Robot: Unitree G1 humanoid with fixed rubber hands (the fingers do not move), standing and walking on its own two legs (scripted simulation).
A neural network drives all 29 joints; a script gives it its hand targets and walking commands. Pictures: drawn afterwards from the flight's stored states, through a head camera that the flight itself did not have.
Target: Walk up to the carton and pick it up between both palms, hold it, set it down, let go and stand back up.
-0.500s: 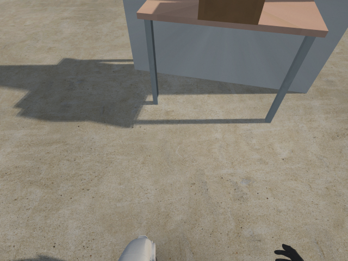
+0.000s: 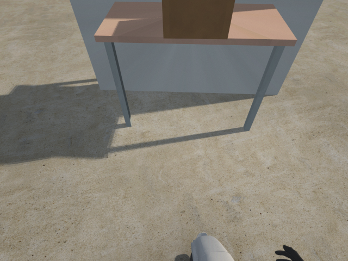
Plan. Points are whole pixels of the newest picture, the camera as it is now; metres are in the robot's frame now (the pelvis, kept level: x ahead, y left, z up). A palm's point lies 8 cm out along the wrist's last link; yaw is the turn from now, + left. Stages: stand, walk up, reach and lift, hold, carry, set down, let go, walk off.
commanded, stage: walk up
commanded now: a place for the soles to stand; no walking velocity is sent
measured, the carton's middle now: (195, 9) +1.21 -0.12 +0.06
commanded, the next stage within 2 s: none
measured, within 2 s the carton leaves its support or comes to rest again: neither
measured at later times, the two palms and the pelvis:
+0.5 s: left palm (80, 225) +0.23 +0.25 -0.11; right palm (295, 218) +0.24 -0.33 -0.12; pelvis +0.16 -0.03 +0.00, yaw -2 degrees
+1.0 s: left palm (81, 168) +0.40 +0.30 -0.11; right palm (278, 178) +0.35 -0.31 -0.10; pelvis +0.31 -0.01 +0.00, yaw -6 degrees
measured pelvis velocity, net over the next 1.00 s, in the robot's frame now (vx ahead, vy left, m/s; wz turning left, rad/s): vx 0.31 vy -0.01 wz -0.11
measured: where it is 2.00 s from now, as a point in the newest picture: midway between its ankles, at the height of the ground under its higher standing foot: (184, 210)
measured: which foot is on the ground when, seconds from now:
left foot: down 0.00-0.12, up 0.14-0.62, down 0.64-1.00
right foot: up 0.00-0.08, down 0.10-0.64, up 0.66-1.00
